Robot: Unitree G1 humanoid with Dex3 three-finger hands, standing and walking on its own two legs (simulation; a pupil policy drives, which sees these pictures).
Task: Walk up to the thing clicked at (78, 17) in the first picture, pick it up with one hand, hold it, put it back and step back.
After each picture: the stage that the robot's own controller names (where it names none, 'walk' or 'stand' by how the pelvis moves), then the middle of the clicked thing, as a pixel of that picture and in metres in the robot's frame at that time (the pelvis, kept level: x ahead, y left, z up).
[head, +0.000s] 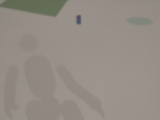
stand; (78, 19) +1.88 -0.01 -0.72
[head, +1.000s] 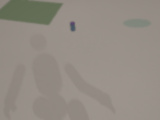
walk; (72, 26) +1.73 +0.20 -0.72
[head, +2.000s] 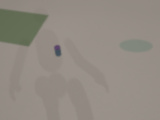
walk; (57, 50) +1.18 +0.29 -0.72
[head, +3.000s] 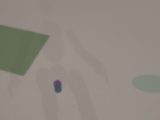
walk; (57, 86) +0.76 +0.19 -0.70
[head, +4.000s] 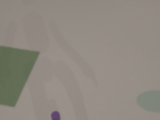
walk; (56, 118) +0.48 +0.15 -0.71
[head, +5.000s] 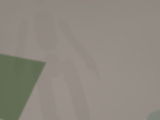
stand; out of the picture +0.35 +0.15 -0.71
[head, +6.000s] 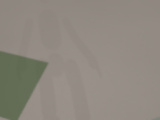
stand; out of the picture +0.34 +0.14 -0.72
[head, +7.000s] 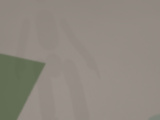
stand; out of the picture +0.33 +0.15 -0.71
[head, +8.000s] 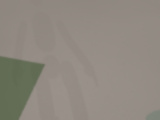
stand; out of the picture +0.36 +0.15 -0.73
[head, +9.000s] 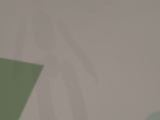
stand; out of the picture +0.34 +0.16 -0.73
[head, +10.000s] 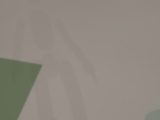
go down; out of the picture +0.33 +0.16 -0.73
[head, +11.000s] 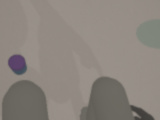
go down; (18, 65) +0.42 +0.21 -0.31
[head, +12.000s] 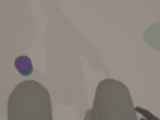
approach; (24, 66) +0.41 +0.21 -0.30
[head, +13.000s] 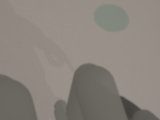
close in; out of the picture +0.40 +0.25 -0.22
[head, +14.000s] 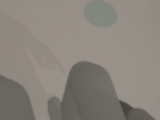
close; out of the picture +0.40 +0.26 -0.22
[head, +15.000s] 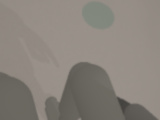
lift; out of the picture +0.36 +0.23 -0.23
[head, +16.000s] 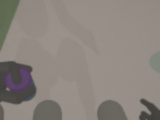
lift; (22, 85) +0.32 +0.19 -0.02
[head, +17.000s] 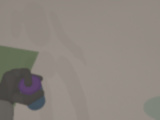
hold; (33, 93) +0.32 +0.17 +0.00
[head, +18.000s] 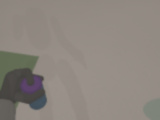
hold; (34, 93) +0.32 +0.17 +0.00
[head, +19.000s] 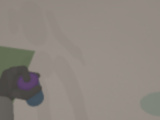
crouch; (31, 90) +0.34 +0.17 -0.02
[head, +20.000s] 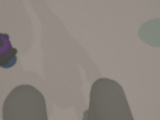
lower; (3, 53) +0.44 +0.22 -0.11
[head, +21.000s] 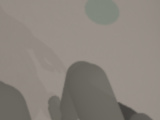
lower; out of the picture +0.40 +0.27 -0.23
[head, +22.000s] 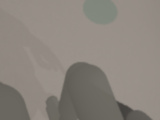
lower; out of the picture +0.40 +0.27 -0.23
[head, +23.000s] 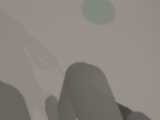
lower; out of the picture +0.40 +0.27 -0.23
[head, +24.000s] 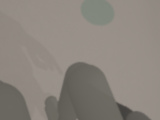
lower; out of the picture +0.40 +0.27 -0.23
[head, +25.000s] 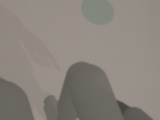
open; out of the picture +0.39 +0.26 -0.23
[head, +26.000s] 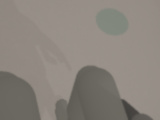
stand; out of the picture +0.38 +0.26 -0.24
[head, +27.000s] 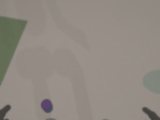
stand; (47, 106) +0.37 +0.18 -0.56
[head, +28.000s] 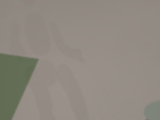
stand; out of the picture +0.35 +0.17 -0.66
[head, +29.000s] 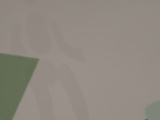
stand; out of the picture +0.35 +0.17 -0.67
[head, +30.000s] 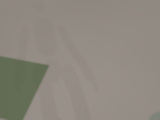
stand; out of the picture +0.37 +0.15 -0.72
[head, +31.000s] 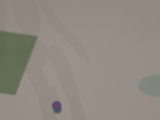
walk; (57, 107) +0.44 +0.14 -0.70
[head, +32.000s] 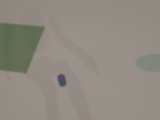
walk; (61, 80) +0.72 +0.19 -0.70
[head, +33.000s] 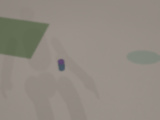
stand; (61, 65) +1.01 +0.18 -0.70
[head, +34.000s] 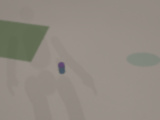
stand; (61, 68) +0.99 +0.17 -0.73
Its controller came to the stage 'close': yes
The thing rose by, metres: 0.70
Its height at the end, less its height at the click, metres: +0.00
